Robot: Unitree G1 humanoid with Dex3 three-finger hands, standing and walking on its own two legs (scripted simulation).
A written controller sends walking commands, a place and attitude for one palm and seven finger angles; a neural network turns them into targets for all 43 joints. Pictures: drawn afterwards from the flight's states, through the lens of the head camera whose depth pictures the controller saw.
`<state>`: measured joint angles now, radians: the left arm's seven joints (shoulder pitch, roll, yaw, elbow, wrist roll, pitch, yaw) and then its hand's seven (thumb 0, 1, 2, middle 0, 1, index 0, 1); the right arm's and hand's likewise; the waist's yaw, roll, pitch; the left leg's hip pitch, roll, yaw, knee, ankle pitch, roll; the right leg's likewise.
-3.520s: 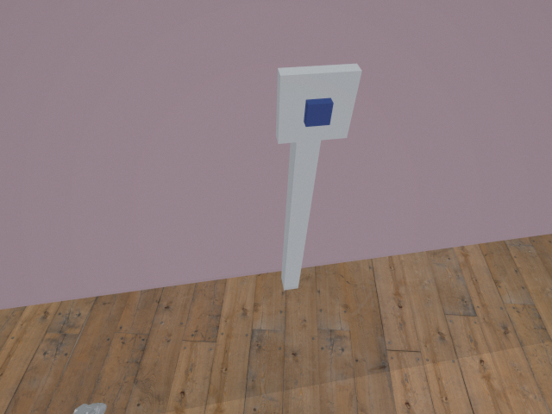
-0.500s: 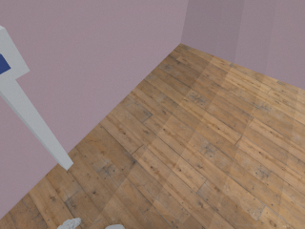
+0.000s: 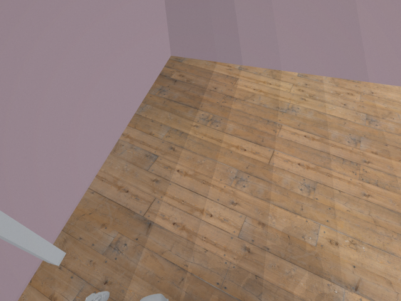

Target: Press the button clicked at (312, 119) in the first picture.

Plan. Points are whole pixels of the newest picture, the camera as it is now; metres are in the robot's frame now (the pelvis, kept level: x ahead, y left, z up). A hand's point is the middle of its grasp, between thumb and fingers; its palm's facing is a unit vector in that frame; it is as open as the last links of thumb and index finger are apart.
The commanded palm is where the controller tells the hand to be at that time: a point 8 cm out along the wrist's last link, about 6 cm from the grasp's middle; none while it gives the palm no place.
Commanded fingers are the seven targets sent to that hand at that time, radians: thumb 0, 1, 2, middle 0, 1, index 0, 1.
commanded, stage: walk to a spot facing it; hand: left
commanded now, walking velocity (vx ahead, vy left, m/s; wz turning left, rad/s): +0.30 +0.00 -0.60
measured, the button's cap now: out of the picture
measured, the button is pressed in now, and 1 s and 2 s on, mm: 0 0 0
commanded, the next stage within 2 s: turn to face it in 1.10 s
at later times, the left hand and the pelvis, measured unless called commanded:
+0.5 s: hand (115, 263) +0.22 +0.23 -0.16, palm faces -0.24 -0.96 -0.16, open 7.4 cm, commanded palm none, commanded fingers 0.00 0.90 0.90 -0.20 -0.30 -0.20 -0.30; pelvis +0.13 +0.04 +0.02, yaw -19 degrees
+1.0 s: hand (214, 173) +0.49 -0.01 -0.15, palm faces -0.59 -0.78 -0.20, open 7.4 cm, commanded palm none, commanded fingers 0.00 0.90 0.90 -0.20 -0.30 -0.20 -0.30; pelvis +0.28 -0.09 +0.00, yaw -35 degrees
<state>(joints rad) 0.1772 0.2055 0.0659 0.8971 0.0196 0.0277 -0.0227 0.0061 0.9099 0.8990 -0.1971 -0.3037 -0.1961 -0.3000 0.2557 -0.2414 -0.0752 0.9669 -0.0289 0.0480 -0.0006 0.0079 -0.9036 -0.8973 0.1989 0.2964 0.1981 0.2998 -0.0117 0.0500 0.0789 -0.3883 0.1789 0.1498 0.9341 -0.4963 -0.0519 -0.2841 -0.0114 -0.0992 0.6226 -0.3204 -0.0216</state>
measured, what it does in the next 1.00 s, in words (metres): walks ahead, turning right: left foot, then right foot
